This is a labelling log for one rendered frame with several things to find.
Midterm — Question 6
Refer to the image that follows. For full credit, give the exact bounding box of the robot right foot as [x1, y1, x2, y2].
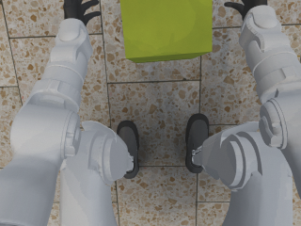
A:
[185, 113, 210, 173]

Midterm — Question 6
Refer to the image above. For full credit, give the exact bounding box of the robot right upper arm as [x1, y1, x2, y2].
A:
[259, 93, 301, 200]

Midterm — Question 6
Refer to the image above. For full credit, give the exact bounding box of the robot left hand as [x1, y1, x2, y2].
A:
[63, 0, 101, 27]

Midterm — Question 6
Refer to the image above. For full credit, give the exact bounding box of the robot right hand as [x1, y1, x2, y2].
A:
[224, 0, 268, 20]

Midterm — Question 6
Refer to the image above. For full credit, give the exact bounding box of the robot left forearm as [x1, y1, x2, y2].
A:
[9, 18, 93, 151]

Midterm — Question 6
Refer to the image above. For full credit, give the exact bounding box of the robot right shin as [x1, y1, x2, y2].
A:
[192, 121, 293, 180]

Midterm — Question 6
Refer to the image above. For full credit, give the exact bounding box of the robot left upper arm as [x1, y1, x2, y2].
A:
[0, 104, 82, 226]

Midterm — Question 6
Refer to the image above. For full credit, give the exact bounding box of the carton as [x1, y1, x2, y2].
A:
[119, 0, 213, 63]

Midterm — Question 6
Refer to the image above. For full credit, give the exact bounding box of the robot right forearm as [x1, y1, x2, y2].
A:
[238, 5, 301, 104]

